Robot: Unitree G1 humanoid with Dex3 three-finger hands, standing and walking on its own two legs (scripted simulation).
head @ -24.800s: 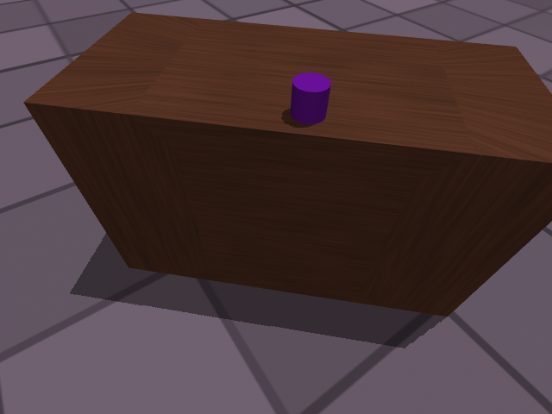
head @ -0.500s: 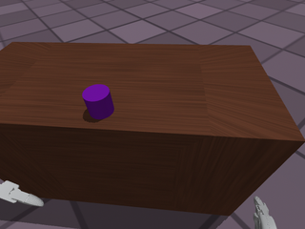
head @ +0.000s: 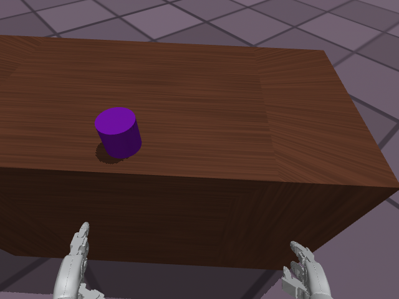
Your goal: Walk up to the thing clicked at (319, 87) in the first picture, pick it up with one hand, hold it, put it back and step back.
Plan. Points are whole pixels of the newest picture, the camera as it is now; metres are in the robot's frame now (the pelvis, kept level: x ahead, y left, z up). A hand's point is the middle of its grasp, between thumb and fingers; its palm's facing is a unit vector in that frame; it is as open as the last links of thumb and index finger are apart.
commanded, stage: home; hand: left
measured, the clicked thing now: (119, 133) +0.45 +0.21 +0.07
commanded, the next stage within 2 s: none
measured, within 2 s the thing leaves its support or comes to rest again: neither
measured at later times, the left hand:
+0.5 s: hand (130, 269) +0.19 +0.16 -0.11, palm faces +0.06 -0.97 -0.23, open 17.7 cm
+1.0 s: hand out of the picture +0.06 +0.26 -0.14, palm faces -0.06 -0.91 -0.41, open 17.6 cm
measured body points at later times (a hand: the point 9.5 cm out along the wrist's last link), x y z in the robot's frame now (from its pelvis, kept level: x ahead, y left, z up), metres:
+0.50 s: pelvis +0.01 -0.01 +0.00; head +0.03 -0.01 +0.45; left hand +0.19 +0.22 -0.09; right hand +0.13 -0.25 -0.11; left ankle +0.01 +0.11 -0.74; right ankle -0.03 -0.13 -0.74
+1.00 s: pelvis -0.01 -0.01 +0.00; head -0.02 -0.02 +0.45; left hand +0.06 +0.30 -0.11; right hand +0.06 -0.31 -0.13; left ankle +0.01 +0.11 -0.74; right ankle -0.03 -0.13 -0.74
